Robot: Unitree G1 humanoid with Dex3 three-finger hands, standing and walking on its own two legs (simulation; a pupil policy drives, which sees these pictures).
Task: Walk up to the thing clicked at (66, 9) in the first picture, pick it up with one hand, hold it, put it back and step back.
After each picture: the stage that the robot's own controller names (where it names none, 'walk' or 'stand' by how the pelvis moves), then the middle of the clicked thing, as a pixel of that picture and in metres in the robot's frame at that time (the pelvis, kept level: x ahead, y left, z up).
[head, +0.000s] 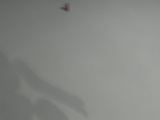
stand; (67, 6) +2.17 +0.15 -0.72
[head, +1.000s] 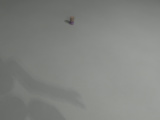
walk; (71, 20) +2.06 +0.06 -0.71
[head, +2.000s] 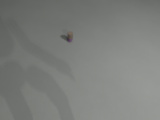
walk; (70, 37) +1.45 +0.03 -0.72
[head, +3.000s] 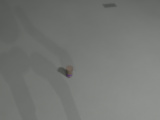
walk; (69, 71) +0.94 +0.05 -0.71
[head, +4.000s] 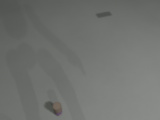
walk; (57, 109) +0.57 +0.17 -0.70
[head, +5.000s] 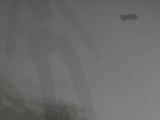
stand; out of the picture +0.41 +0.13 -0.69
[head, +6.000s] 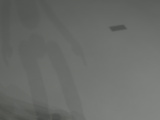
stand; out of the picture +0.35 +0.13 -0.72
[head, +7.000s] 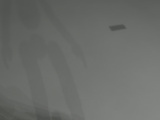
stand; out of the picture +0.38 +0.14 -0.72
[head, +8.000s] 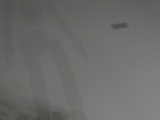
stand; out of the picture +0.36 +0.14 -0.73
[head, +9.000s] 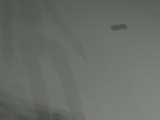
stand; out of the picture +0.35 +0.14 -0.73
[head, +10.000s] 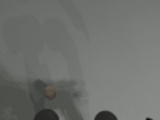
go down; (50, 93) +0.40 +0.14 -0.53
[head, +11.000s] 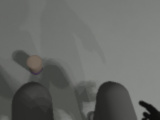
go down; (35, 65) +0.44 +0.18 -0.32
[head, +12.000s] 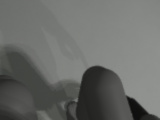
close in; out of the picture +0.42 +0.23 -0.23
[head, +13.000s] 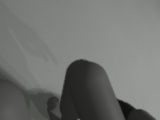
close; out of the picture +0.42 +0.24 -0.22
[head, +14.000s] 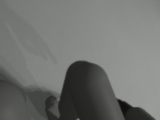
close; out of the picture +0.43 +0.25 -0.22
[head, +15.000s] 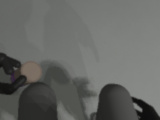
lift; (25, 75) +0.34 +0.21 -0.11
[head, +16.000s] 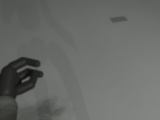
go down; out of the picture +0.26 +0.19 -0.65
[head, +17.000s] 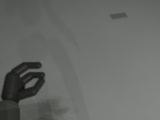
hold; out of the picture +0.20 +0.24 -0.70
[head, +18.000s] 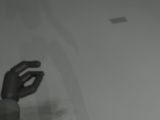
stand; out of the picture +0.19 +0.30 -0.71
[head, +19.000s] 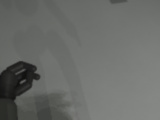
crouch; out of the picture +0.19 +0.37 -0.66
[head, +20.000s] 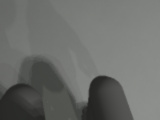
lower; out of the picture +0.20 +0.45 -0.33
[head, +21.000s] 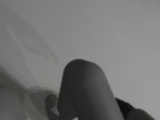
lower; out of the picture +0.09 +0.51 -0.25
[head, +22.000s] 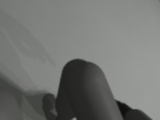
lower; out of the picture +0.04 +0.56 -0.25
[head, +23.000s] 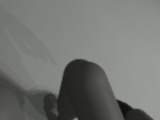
lower; out of the picture +0.01 +0.61 -0.25
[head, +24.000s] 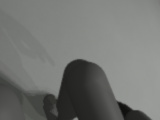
lower; out of the picture -0.02 +0.65 -0.25
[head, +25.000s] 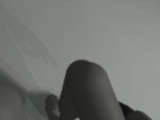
open; out of the picture -0.04 +0.69 -0.25
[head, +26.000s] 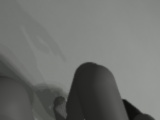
stand; out of the picture -0.05 +0.72 -0.25
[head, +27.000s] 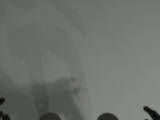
walk; out of the picture +0.11 +0.78 -0.57
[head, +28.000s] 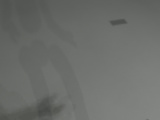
stand; out of the picture +0.09 +0.78 -0.69
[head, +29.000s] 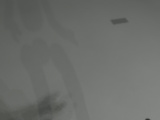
stand; out of the picture +0.08 +0.81 -0.69
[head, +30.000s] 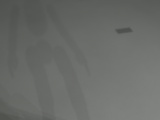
stand; out of the picture +0.11 +0.80 -0.74
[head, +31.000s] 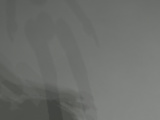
walk; out of the picture +0.19 +0.80 -0.72
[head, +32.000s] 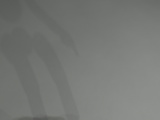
walk; out of the picture +0.39 +0.79 -0.73
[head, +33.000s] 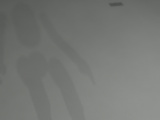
walk; out of the picture +0.68 +0.83 -0.72
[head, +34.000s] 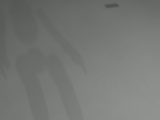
stand; out of the picture +0.61 +0.86 -0.75
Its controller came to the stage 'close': yes
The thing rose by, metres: 0.23
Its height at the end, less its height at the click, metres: -0.02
